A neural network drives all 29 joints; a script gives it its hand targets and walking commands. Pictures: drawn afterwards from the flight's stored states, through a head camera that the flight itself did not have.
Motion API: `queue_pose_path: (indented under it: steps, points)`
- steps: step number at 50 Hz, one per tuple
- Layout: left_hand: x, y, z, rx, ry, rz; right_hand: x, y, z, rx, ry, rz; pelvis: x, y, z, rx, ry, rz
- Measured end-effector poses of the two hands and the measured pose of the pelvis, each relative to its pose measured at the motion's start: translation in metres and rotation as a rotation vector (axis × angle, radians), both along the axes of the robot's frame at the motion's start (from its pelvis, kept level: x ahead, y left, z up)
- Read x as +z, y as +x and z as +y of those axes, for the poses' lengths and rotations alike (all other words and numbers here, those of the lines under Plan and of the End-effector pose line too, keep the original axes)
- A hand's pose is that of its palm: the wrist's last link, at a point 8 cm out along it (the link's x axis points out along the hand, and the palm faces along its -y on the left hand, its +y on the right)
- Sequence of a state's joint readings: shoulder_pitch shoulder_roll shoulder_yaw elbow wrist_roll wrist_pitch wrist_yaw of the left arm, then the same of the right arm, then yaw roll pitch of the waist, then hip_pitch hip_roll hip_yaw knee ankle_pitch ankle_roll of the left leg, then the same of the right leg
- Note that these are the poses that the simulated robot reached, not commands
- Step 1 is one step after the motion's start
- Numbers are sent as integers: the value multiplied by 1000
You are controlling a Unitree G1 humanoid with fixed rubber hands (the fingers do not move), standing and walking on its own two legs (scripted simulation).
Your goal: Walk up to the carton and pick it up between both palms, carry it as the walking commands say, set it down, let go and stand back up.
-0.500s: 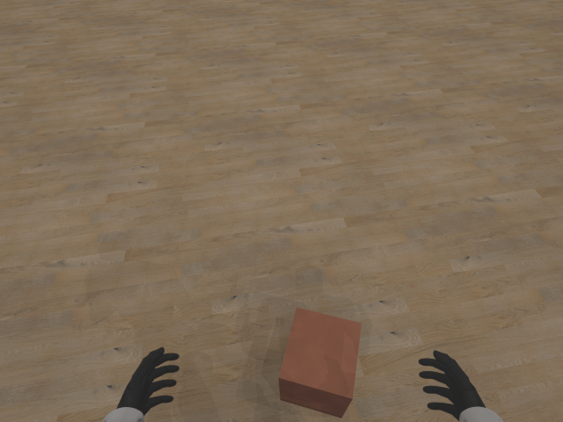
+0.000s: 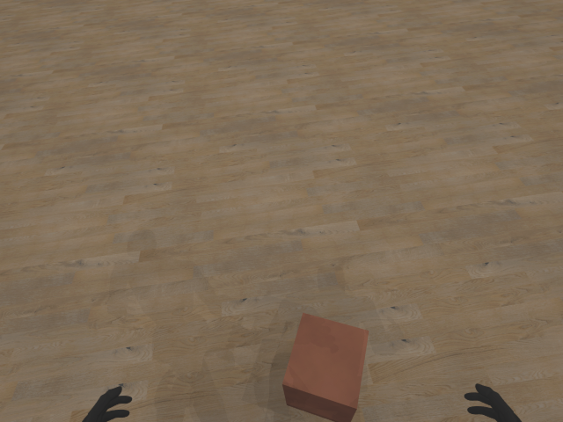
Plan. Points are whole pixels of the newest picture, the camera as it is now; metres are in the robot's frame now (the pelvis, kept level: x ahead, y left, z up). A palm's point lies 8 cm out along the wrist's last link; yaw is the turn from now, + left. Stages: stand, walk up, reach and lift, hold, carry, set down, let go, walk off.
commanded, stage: stand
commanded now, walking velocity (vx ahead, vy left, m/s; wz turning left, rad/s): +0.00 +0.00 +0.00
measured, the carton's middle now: (325, 369) +0.38 -0.07 -0.65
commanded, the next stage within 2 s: none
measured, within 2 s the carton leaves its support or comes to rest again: neither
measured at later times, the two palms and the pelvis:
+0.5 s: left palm out of the picture +0.09 +0.30 -0.09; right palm out of the picture +0.09 -0.30 -0.10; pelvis -0.01 +0.00 +0.01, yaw +0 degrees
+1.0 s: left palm out of the picture +0.07 +0.31 -0.09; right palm out of the picture +0.07 -0.30 -0.10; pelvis -0.02 +0.00 +0.01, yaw +0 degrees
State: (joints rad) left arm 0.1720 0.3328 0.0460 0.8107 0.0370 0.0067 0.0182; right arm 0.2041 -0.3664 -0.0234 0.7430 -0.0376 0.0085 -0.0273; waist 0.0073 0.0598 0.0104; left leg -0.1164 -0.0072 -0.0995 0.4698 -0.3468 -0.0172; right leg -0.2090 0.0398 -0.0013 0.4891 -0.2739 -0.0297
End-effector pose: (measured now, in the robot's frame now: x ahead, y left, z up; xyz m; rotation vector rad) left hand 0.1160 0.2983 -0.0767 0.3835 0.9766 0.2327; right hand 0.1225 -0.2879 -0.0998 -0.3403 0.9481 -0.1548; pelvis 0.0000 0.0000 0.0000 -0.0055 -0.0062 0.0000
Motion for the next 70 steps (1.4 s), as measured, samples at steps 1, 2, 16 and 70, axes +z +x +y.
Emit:
queue_pose_path:
  steps: [1,2,16,70]
  points:
    - [-1,0,-1,3,-4,2,0,0,0,1,-1,3,0,0,0,1,0,-1]
    - [-2,0,-2,6,-7,4,0,0,-1,2,-3,5,0,1,-1,2,0,-2]
    - [-9,-14,-1,38,-31,42,0,-13,-6,-3,-23,48,3,-3,-2,7,1,-17]
    - [-11,-48,15,49,-16,135,-3,-64,-19,-55,-36,173,9,-25,1,-5,7,-39]
